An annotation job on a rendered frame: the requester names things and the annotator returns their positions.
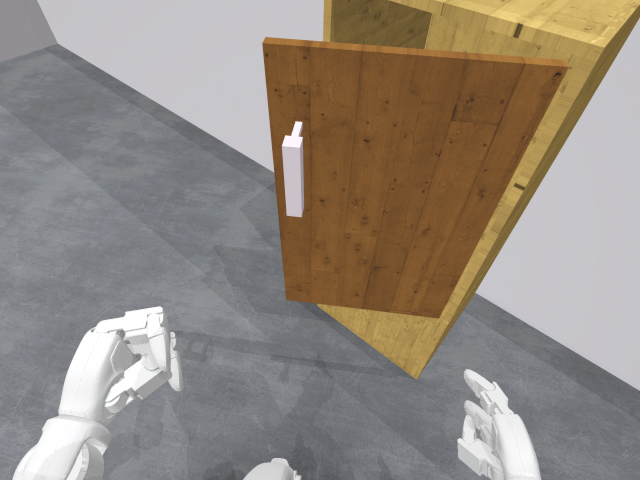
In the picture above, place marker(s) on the left robot shin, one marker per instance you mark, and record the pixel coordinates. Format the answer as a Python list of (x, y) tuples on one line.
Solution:
[(280, 460)]

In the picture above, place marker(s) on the robot right hand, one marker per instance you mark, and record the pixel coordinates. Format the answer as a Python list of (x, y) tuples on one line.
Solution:
[(503, 433)]

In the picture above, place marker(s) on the cupboard door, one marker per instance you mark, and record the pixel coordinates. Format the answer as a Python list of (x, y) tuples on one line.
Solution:
[(406, 155)]

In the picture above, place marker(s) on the robot left hand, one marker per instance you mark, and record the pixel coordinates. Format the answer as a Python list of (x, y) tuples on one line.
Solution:
[(92, 389)]

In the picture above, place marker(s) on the left robot forearm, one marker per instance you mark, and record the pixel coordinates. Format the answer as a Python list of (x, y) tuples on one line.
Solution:
[(70, 448)]

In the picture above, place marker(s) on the handle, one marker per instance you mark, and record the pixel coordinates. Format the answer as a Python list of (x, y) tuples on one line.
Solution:
[(292, 151)]

